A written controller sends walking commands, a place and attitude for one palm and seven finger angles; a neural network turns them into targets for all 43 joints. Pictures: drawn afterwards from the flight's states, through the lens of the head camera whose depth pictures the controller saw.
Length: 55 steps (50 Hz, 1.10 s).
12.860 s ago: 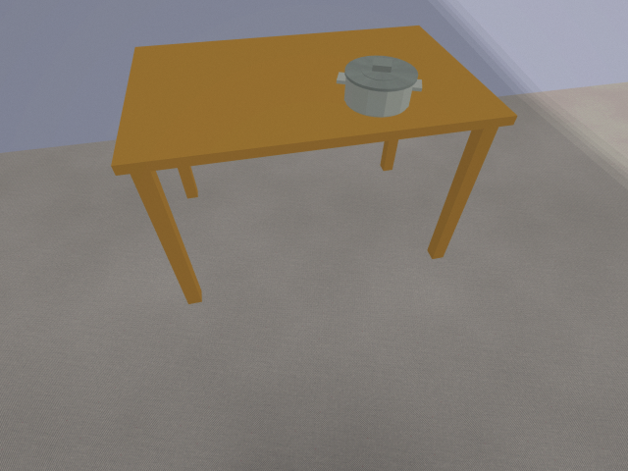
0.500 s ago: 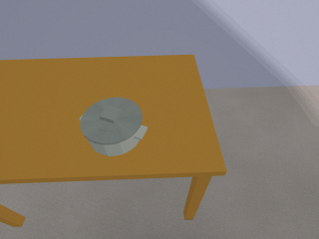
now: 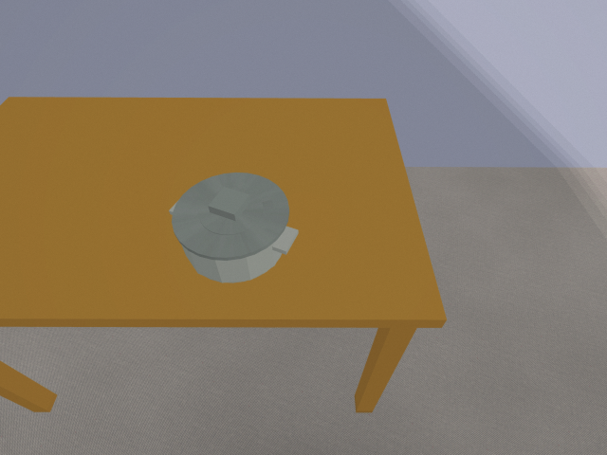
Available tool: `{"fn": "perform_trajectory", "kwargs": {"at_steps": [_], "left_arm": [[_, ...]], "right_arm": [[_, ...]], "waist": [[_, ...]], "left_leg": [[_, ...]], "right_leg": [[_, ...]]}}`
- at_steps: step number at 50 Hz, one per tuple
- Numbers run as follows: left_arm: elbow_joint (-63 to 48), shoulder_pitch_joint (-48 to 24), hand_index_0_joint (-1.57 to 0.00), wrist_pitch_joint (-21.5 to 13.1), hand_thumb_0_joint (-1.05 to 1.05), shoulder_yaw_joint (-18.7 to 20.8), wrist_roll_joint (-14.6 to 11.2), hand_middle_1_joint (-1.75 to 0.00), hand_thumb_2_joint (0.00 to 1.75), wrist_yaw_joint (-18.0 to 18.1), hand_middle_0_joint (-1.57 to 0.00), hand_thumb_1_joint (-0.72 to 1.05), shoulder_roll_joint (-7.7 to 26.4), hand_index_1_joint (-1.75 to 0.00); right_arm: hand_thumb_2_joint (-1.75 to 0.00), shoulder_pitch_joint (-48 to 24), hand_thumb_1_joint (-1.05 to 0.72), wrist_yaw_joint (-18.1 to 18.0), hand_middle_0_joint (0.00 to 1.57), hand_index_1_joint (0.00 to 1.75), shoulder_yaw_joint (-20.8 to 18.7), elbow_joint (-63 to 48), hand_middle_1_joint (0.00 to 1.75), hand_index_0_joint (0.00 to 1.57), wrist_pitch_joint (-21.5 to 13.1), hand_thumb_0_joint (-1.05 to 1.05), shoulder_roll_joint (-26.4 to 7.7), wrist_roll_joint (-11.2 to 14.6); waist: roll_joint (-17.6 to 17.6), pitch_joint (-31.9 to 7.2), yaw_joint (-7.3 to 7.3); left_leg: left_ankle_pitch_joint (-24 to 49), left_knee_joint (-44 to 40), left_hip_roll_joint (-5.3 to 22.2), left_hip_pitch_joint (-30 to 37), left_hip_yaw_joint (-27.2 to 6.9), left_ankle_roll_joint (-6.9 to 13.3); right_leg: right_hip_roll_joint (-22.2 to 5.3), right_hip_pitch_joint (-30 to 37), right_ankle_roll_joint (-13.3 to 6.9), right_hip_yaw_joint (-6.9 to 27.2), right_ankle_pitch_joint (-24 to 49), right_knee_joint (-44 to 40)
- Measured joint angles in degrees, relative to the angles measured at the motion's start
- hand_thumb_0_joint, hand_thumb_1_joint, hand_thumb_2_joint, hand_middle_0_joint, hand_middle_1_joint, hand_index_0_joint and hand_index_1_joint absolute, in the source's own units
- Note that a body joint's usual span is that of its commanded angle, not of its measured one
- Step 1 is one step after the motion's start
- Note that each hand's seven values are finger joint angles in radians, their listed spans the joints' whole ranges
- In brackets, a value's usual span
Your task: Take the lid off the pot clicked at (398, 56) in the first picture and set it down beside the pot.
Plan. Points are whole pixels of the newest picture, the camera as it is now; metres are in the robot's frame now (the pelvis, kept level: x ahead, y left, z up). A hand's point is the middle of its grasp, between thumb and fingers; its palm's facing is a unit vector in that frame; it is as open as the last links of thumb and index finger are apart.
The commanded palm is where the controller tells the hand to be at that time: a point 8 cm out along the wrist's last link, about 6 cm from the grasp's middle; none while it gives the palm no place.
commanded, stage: come to a stop and stand still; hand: left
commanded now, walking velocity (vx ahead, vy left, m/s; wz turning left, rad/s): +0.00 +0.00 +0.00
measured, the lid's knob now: (229, 203) +0.50 +0.16 +0.02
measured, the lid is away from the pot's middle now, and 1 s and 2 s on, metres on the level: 0.00 0.00 0.00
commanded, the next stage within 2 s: look again from close up in 0.84 s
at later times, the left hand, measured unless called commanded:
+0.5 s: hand out of the picture -0.01 +0.22 -0.17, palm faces +0.05 -0.98 -0.19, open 7.4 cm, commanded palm none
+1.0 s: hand out of the picture +0.02 +0.21 -0.17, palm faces +0.04 -0.98 -0.17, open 7.4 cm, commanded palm none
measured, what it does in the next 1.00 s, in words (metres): shifts its weight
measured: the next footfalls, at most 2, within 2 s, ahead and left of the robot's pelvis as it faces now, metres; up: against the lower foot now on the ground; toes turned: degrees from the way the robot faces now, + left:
none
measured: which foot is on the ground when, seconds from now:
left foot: down 0.00-1.00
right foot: down 0.00-1.00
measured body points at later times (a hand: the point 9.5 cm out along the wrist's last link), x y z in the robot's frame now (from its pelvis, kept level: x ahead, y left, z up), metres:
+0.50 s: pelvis +0.01 +0.05 +0.01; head +0.02 +0.05 +0.46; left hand -0.01 +0.27 -0.15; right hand +0.03 -0.18 -0.15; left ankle +0.00 +0.11 -0.73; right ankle +0.00 -0.07 -0.73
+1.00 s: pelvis +0.02 +0.05 +0.01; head +0.03 +0.05 +0.46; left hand +0.02 +0.26 -0.15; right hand +0.02 -0.17 -0.15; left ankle +0.00 +0.11 -0.73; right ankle +0.00 -0.07 -0.73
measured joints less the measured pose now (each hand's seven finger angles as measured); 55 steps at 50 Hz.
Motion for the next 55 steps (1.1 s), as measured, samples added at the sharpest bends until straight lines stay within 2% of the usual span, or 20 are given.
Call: {"fn": "perform_trajectory", "kwargs": {"at_steps": [3,5,9,16,37,55], "left_arm": [[-0.6,-0.3,-0.2,1.0,0.0,0.2,-0.1,-0.3,0.9,0.0,-0.2,0.9,0.5,-0.3],[-0.6,-1.1,-0.2,2.1,0.0,0.5,-0.3,-0.3,0.9,-0.1,-0.2,0.9,1.0,-0.3],[-0.9,-1.0,-0.2,2.7,0.0,0.4,-0.4,-0.29,0.9,-0.5,-0.2,0.9,1.2,-0.3],[-1.1,0.2,-0.2,2.2,0.0,0.1,-0.3,-0.29,0.9,-1.1,-0.2,0.91,1.5,-0.3],[1.9,0.1,-0.2,1.8,0.0,-0.8,-0.8,-0.29,0.9,-0.5,-0.2,0.91,0.5,-0.3],[3.0,-0.1,-0.2,1.6,0.0,-0.6,-0.9,-0.29,0.9,-0.4,-0.2,0.91,0.4,-0.3]], "right_arm": [[-0.9,0.1,-0.93,0.2,0.2,0.3,-0.2,-1.6,0.3,0.2,-0.7,0.01,-0.6,-0.1],[-0.9,-0.1,-0.93,0.2,0.2,0.3,-0.1,-1.8,0.3,0.2,-0.9,0.01,-0.6,-0.6],[-0.9,0.2,-0.94,0.1,0.2,0.3,0.4,-2.4,0.3,0.2,-0.7,0.01,-1.0,-0.9],[-0.89,-0.3,-0.95,0.2,0.2,0.3,1.0,-2.6,0.3,0.2,-1.3,0.01,-1.6,-0.5],[-0.89,0.2,-0.93,-0.5,0.2,0.3,1.9,2.7,0.3,0.2,-2.4,0.01,0.1,0.1],[-0.9,1.1,-0.92,-0.5,0.2,0.3,2.0,4.8,0.3,0.2,-2.8,0.0,1.6,0.3]], "waist": [[-0.3,-1.2,-0.09],[-1.2,-1.6,0.31],[-1.4,-3.0,1.3],[-1.2,-2.8,1.58],[-2.6,-1.4,1.25],[-2.7,-1.0,1.06]], "left_leg": [[3.9,-8.9,0.3,3.4,1.7,0.1],[4.5,-9.0,-0.8,3.3,2.3,1.2],[5.2,-11.2,-2.1,4.1,3.5,3.0],[8.3,-17.0,-3.4,5.5,4.5,3.9],[7.3,-19.3,-4.1,9.5,4.5,4.3],[7.7,-21.0,-4.1,10.8,4.6,4.1]], "right_leg": [[-1.3,-1.1,1.2,-0.6,-1.7,3.4],[-2.7,-2.1,2.1,-0.2,-3.0,5.8],[-2.8,-1.7,3.0,2.3,-1.1,3.6],[-3.6,-1.3,4.0,3.4,1.4,-0.6],[-3.9,2.7,4.9,3.6,0.6,-3.0],[-3.8,3.7,4.8,3.7,0.8,-4.3]]}}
